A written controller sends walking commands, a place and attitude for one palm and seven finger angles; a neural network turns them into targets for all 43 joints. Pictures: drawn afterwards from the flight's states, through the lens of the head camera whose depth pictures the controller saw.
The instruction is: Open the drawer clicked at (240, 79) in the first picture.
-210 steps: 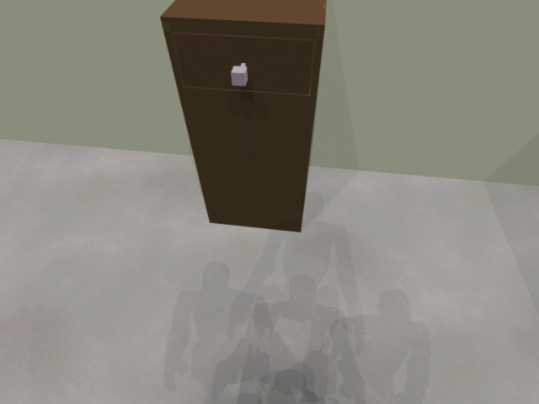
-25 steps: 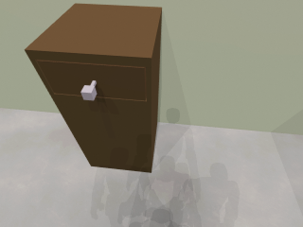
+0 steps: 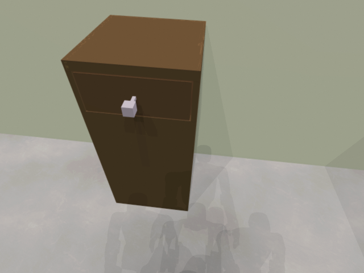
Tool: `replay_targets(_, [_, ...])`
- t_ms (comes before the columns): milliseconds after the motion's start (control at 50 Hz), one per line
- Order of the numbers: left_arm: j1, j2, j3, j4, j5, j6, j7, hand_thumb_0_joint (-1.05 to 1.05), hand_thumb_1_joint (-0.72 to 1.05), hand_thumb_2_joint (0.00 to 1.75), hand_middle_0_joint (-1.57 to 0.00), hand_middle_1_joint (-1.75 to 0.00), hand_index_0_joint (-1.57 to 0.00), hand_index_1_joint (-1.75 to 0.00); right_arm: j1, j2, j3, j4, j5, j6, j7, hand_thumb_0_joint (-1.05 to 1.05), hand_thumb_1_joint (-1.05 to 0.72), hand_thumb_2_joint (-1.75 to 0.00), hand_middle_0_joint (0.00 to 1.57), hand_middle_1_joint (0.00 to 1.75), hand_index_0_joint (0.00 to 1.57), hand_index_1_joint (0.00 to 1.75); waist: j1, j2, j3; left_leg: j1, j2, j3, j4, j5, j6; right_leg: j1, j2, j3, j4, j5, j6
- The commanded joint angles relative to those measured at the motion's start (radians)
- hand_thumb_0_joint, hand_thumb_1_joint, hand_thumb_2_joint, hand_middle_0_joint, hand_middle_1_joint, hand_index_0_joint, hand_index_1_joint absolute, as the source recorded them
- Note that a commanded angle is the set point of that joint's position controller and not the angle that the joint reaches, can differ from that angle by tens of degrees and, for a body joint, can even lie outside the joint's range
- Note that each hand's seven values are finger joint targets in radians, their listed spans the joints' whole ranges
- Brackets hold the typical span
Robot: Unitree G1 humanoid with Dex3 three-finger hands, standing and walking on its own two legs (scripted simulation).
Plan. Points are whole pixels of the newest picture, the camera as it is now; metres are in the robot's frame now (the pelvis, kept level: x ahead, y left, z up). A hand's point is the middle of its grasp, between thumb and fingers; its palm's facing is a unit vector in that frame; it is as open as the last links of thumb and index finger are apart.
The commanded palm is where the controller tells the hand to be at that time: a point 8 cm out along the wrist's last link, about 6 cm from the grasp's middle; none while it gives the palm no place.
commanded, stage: look again from close up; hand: left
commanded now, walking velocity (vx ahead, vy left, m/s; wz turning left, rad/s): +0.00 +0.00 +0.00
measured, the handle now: (131, 105) +0.61 +0.22 +0.03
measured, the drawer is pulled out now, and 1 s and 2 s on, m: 0.00 0.00 0.00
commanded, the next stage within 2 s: shuffle to correct the standing spot in 0.04 s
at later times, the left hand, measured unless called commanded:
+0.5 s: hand out of the picture +0.00 +0.16 -0.19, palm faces +0.06 -0.99 -0.12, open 7.4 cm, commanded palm none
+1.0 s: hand out of the picture +0.15 +0.17 -0.17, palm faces +0.01 -0.98 -0.21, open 7.2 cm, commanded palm none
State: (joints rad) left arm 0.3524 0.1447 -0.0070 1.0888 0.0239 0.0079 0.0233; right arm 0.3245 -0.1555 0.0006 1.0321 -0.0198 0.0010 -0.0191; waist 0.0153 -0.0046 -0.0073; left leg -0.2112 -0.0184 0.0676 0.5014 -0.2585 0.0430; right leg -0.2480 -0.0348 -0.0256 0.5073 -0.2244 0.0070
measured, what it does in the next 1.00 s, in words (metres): steps on the spot: right foot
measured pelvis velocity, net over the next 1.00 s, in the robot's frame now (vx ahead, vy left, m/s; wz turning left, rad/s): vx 0.07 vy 0.00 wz -0.04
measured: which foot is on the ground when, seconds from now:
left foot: down 0.00-1.00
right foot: down 0.00-0.46, up 0.48-0.68, down 0.70-1.00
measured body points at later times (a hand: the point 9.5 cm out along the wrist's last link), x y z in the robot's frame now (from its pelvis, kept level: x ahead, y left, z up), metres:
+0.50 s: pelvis +0.03 +0.01 -0.01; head +0.03 +0.02 +0.44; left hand -0.01 +0.21 -0.17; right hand +0.00 -0.21 -0.16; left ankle +0.01 +0.09 -0.74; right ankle +0.03 -0.12 -0.73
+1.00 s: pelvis +0.07 +0.00 -0.01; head +0.09 -0.01 +0.44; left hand +0.15 +0.22 -0.15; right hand +0.06 -0.21 -0.17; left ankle +0.01 +0.09 -0.74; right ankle +0.10 -0.09 -0.74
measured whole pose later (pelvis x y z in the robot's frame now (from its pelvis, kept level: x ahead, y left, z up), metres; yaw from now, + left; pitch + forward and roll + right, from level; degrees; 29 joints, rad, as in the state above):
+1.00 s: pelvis +0.07 +0.00 -0.01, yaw -2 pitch +0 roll +1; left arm 0.17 0.14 0.03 1.00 0.01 0.01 0.05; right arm 0.29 -0.12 -0.01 1.07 -0.02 0.00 -0.05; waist 0.00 -0.01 0.06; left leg -0.14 -0.03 0.11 0.51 -0.37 0.04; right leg -0.34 -0.04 -0.10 0.59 -0.25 -0.04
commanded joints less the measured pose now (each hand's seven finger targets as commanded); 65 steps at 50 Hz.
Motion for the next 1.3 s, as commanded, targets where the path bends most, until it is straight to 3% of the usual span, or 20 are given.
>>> replay_targets(0, [0.068,0.065,0.015,-0.035,0.002,-0.017,0.002,0.00,0.90,0.90,-0.20,-0.30,-0.20,-0.30,0.021,-0.123,-0.023,-0.043,-0.001,-0.022,-0.008,0.00,-0.90,-0.90,0.20,0.30,0.20,0.30,-0.003,0.037,0.117,-0.189,0.143,-0.187,-0.256,-0.303,0.026,0.019,-0.023,0.037,-0.051,-0.075,-0.035])
replay_targets(120, [0.076,0.058,0.014,-0.025,-0.003,-0.027,0.004,0.00,0.90,0.90,-0.20,-0.30,-0.20,-0.30,0.048,-0.094,-0.015,-0.011,0.002,-0.027,-0.009,0.00,-0.90,-0.90,0.20,0.30,0.20,0.30,-0.009,0.007,0.104,-0.144,0.125,-0.162,-0.211,-0.198,0.020,0.001,-0.043,0.070,-0.080,-0.048,-0.041])
replay_targets(180, [0.086,0.073,0.022,-0.024,0.003,-0.029,0.003,0.00,0.90,0.90,-0.20,-0.30,-0.20,-0.30,0.073,-0.092,-0.015,0.003,-0.002,-0.020,-0.004,0.00,-0.90,-0.90,0.20,0.30,0.20,0.30,-0.008,-0.025,0.114,-0.152,0.102,-0.133,-0.163,-0.276,0.021,-0.020,-0.055,0.099,-0.095,-0.233,-0.057])
replay_targets(320, [0.117,0.123,0.061,-0.037,-0.002,-0.033,0.008,0.00,0.90,0.90,-0.20,-0.30,-0.20,-0.30,0.102,-0.032,-0.009,0.001,-0.008,-0.018,0.008,0.00,-0.90,-0.90,0.20,0.30,0.20,0.30,-0.010,-0.164,0.143,-0.184,0.018,-0.008,0.115,-0.144,0.003,-0.074,-0.210,0.319,-0.272,-0.472,-0.146])
replay_targets(380, [0.066,0.106,0.064,-0.057,0.000,-0.031,0.005,0.00,0.90,0.90,-0.20,-0.30,-0.20,-0.30,0.160,-0.033,-0.009,0.020,-0.005,-0.033,0.008,0.00,-0.90,-0.90,0.20,0.30,0.20,0.30,-0.037,-0.025,0.142,-0.055,0.032,-0.036,-0.033,-0.125,0.006,-0.148,-0.135,0.174,-0.139,-0.339,-0.123])
replay_targets(440, [0.006,0.023,0.047,-0.087,0.010,-0.031,-0.006,0.00,0.90,0.90,-0.20,-0.30,-0.20,-0.30,0.243,-0.119,-0.028,0.041,-0.010,-0.044,-0.006,0.00,-0.90,-0.90,0.20,0.30,0.20,0.30,-0.064,0.255,0.177,0.039,0.269,-0.352,-0.295,-0.230,0.115,-0.316,0.032,-0.072,0.246,-0.235,-0.061])
replay_targets(480, [-0.047,0.021,0.044,-0.109,0.012,-0.044,-0.011,0.00,0.90,0.90,-0.20,-0.30,-0.20,-0.30,0.249,-0.092,-0.022,0.039,-0.008,-0.055,-0.011,0.00,-0.90,-0.90,0.20,0.30,0.20,0.30,-0.067,0.194,0.190,0.119,0.323,-0.380,-0.291,0.006,0.198,-0.432,-0.010,-0.031,0.430,-0.280,-0.070])
replay_targets(540, [-0.064,-0.009,0.042,-0.106,0.001,-0.054,-0.019,0.00,0.90,0.90,-0.20,-0.30,-0.20,-0.30,0.206,-0.089,-0.012,0.029,-0.015,-0.068,-0.012,0.00,-0.90,-0.90,0.20,0.30,0.20,0.30,-0.043,0.090,0.115,0.133,0.289,-0.224,-0.206,0.414,0.199,-0.323,-0.033,-0.047,0.363,-0.255,-0.062])
replay_targets(640, [0.022,-0.015,0.034,-0.059,-0.005,-0.044,-0.008,0.00,0.90,0.90,-0.20,-0.30,-0.20,-0.30,0.145,-0.071,-0.004,0.039,0.005,-0.063,-0.032,0.00,-0.90,-0.90,0.20,0.30,0.20,0.30,0.022,0.060,0.054,0.007,0.205,-0.072,-0.072,0.603,0.091,0.042,-0.007,-0.062,0.003,0.086,-0.034])
replay_targets(680, [0.091,0.067,0.042,-0.032,-0.013,-0.056,0.007,0.00,0.90,0.90,-0.20,-0.30,-0.20,-0.30,0.139,-0.039,0.004,0.036,0.016,-0.062,-0.032,0.00,-0.90,-0.90,0.20,0.30,0.20,0.30,0.032,-0.045,-0.022,-0.123,0.131,-0.040,-0.004,0.357,0.007,0.261,-0.149,0.141,-0.004,0.528,-0.085])
replay_targets(720, [0.056,0.128,0.042,-0.033,-0.019,-0.043,0.008,0.00,0.90,0.90,-0.20,-0.30,-0.20,-0.30,0.189,-0.004,-0.004,0.050,0.020,-0.046,-0.027,0.00,-0.90,-0.90,0.20,0.30,0.20,0.30,-0.012,-0.045,-0.013,-0.119,0.061,-0.047,-0.047,0.011,-0.026,0.214,-0.274,0.152,0.033,0.774,-0.161])
replay_targets(780, [-0.017,0.093,0.037,-0.054,-0.019,-0.031,0.021,0.00,0.90,0.90,-0.20,-0.30,-0.20,-0.30,0.174,-0.004,-0.010,0.068,0.018,-0.022,-0.030,0.00,-0.90,-0.90,0.20,0.30,0.20,0.30,-0.020,-0.158,-0.003,-0.040,0.096,-0.043,-0.056,0.190,-0.028,0.133,-0.189,0.080,0.040,0.712,-0.116])
replay_targets(880, [-0.054,0.092,0.051,-0.097,-0.014,-0.012,0.027,0.00,0.90,0.90,-0.20,-0.30,-0.20,-0.30,0.124,-0.041,-0.027,0.052,0.005,-0.014,-0.033,0.00,-0.90,-0.90,0.20,0.30,0.20,0.30,-0.011,0.041,-0.014,0.037,0.147,-0.053,-0.045,0.530,-0.006,0.065,-0.122,0.048,0.087,0.495,-0.073])
replay_targets(1000, [-0.091,0.082,0.048,-0.118,-0.006,-0.001,0.022,0.00,0.90,0.90,-0.20,-0.30,-0.20,-0.30,0.069,-0.033,-0.028,0.020,0.002,-0.005,-0.025,0.00,-0.90,-0.90,0.20,0.30,0.20,0.30,-0.018,-0.023,0.009,-0.033,0.128,-0.070,-0.081,0.142,-0.002,0.039,-0.123,0.081,-0.002,0.264,-0.083])
replay_targets(1020, [0.024,0.139,0.051,-0.072,-0.015,-0.015,0.058,0.00,0.90,0.90,-0.20,-0.30,-0.20,-0.30,-0.059,-0.114,-0.043,-0.062,0.023,-0.021,-0.016,0.00,-0.90,-0.90,0.20,0.30,0.20,0.30,0.021,-0.005,-0.040,-0.034,0.156,-0.029,0.063,0.242,-0.029,0.094,-0.160,0.095,0.051,0.615,-0.065])
replay_targets(1040, [-0.024,0.174,0.049,-0.116,-0.015,-0.023,0.051,0.00,0.90,0.90,-0.20,-0.30,-0.20,-0.30,-0.008,-0.069,-0.042,-0.092,0.017,-0.010,-0.011,0.00,-0.90,-0.90,0.20,0.30,0.20,0.30,-0.017,-0.035,-0.097,-0.074,0.072,-0.035,0.046,-0.092,-0.036,0.108,-0.226,0.187,-0.001,0.423,-0.118])
replay_targets(1060, [-0.068,0.163,0.047,-0.128,-0.010,-0.024,0.042,0.00,0.90,0.90,-0.20,-0.30,-0.20,-0.30,0.014,-0.041,-0.032,-0.077,0.015,-0.004,-0.010,0.00,-0.90,-0.90,0.20,0.30,0.20,0.30,-0.033,-0.012,-0.057,-0.040,0.062,-0.032,-0.012,-0.134,-0.036,0.037,-0.236,0.206,-0.042,0.239,-0.142])
replay_targets(1100, [-0.116,0.147,0.038,-0.149,-0.011,-0.015,0.029,0.00,0.90,0.90,-0.20,-0.30,-0.20,-0.30,0.061,-0.055,-0.026,-0.073,-0.001,-0.003,0.001,0.00,-0.90,-0.90,0.20,0.30,0.20,0.30,-0.051,0.088,0.032,-0.028,0.093,-0.074,-0.075,-0.107,-0.001,-0.094,-0.141,0.128,-0.068,-0.155,-0.118])
replay_targets(1140, [-0.116,0.122,0.029,-0.146,-0.011,-0.009,0.018,0.00,0.90,0.90,-0.20,-0.30,-0.20,-0.30,0.026,-0.082,-0.023,-0.090,-0.008,-0.010,0.002,0.00,-0.90,-0.90,0.20,0.30,0.20,0.30,-0.027,0.132,0.116,-0.124,0.151,-0.142,-0.177,-0.121,0.029,-0.074,-0.057,0.053,-0.032,-0.107,-0.076])
replay_targets(1280, [-0.069,0.117,0.014,-0.101,-0.014,-0.023,0.005,0.00,0.90,0.90,-0.20,-0.30,-0.20,-0.30,0.053,-0.110,-0.006,-0.078,-0.001,-0.014,0.002,0.00,-0.90,-0.90,0.20,0.30,0.20,0.30,-0.030,-0.046,0.132,-0.108,0.107,-0.103,-0.194,-0.161,0.023,-0.027,-0.079,0.111,-0.138,-0.160,-0.068])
